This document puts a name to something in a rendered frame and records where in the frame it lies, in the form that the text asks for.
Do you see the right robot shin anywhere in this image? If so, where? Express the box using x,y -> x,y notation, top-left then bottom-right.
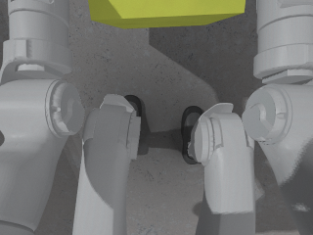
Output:
187,103 -> 255,163

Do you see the right robot upper arm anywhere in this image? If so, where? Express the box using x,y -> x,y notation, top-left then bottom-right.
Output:
242,83 -> 313,235

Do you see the left robot forearm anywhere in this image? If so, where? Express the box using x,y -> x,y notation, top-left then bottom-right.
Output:
0,0 -> 73,86

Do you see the carton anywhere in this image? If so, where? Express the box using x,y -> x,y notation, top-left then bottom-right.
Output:
88,0 -> 246,29

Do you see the left robot shin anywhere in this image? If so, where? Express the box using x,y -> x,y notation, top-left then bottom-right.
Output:
82,94 -> 135,146

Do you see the right robot forearm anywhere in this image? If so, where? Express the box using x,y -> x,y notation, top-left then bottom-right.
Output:
253,0 -> 313,85

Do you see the left robot upper arm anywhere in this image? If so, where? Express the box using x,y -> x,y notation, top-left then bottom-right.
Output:
0,79 -> 85,235

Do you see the robot shin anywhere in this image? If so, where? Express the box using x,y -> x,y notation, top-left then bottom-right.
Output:
82,94 -> 135,146
187,103 -> 255,163

